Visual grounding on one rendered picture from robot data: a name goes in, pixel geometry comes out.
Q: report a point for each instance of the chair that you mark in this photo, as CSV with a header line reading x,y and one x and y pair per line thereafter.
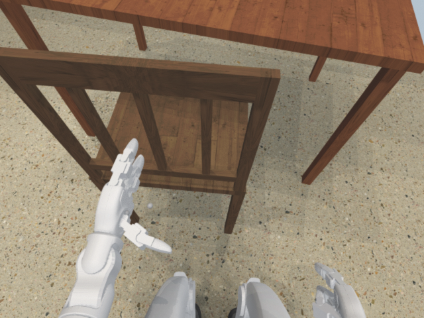
x,y
190,119

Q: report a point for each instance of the robot left forearm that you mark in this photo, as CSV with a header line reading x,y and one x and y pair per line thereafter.
x,y
97,267

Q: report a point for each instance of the robot left thigh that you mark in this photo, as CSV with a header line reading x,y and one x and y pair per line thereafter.
x,y
175,297

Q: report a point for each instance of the robot left hand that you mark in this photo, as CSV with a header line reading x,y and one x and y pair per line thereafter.
x,y
116,198

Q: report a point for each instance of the table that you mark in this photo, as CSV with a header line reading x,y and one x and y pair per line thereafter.
x,y
380,33

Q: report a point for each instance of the left robot shin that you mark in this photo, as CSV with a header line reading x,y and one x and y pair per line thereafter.
x,y
192,315

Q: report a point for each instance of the robot right hand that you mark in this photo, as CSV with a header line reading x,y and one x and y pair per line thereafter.
x,y
343,303

